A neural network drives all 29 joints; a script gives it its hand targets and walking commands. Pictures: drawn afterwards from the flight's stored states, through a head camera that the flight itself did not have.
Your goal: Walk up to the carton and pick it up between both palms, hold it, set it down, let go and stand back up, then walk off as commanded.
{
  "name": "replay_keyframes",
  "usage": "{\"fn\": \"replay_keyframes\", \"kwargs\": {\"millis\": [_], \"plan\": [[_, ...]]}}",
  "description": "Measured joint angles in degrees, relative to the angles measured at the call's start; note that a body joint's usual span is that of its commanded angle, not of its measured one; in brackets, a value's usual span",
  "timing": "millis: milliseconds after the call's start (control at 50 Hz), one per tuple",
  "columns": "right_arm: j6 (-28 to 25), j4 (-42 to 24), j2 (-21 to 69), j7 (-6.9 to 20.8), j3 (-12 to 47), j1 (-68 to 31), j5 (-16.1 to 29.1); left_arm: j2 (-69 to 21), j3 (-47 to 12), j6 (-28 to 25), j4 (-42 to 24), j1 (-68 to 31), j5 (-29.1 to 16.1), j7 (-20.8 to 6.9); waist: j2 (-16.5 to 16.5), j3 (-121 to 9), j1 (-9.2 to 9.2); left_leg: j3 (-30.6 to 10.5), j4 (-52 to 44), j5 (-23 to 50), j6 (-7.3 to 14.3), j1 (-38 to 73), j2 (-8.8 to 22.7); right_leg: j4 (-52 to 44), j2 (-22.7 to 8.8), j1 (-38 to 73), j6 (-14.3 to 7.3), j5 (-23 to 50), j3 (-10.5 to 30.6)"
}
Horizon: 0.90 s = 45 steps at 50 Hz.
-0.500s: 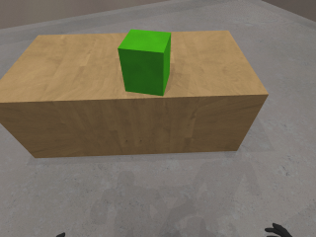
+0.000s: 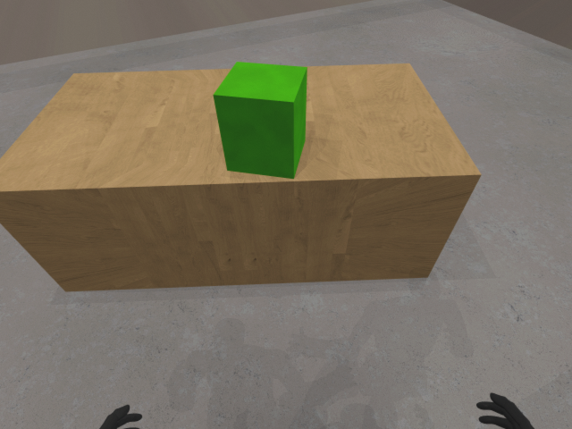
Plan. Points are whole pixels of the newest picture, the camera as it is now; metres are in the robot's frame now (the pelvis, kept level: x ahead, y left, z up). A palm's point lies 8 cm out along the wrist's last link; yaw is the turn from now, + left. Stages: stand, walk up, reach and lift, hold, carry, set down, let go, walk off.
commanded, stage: stand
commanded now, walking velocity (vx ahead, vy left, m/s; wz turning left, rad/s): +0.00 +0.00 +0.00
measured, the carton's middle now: (265, 120) +0.95 +0.08 -0.08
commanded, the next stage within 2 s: none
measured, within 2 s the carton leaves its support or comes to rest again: neither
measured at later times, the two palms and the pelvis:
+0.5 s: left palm out of the picture +0.10 +0.29 -0.09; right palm out of the picture +0.11 -0.30 -0.09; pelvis +0.00 +0.00 +0.00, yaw +0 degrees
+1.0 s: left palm out of the picture +0.09 +0.29 -0.10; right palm out of the picture +0.10 -0.30 -0.09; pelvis +0.00 +0.00 +0.00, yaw +0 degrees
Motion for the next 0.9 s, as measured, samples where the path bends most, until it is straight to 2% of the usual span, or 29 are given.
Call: {"fn": "replay_keyframes", "kwargs": {"millis": [900], "plan": [[-0.1,5.3,0.0,0.0,0.0,-1.1,0.0,0.0,-0.1,0.0,4.6,0.0,0.0,0.0,0.0,-0.7,0.0,0.0,-2.6,1.6,-0.2,0.3,0.2,-2.2,0.0,0.1,-0.1,1.4,0.0]]}}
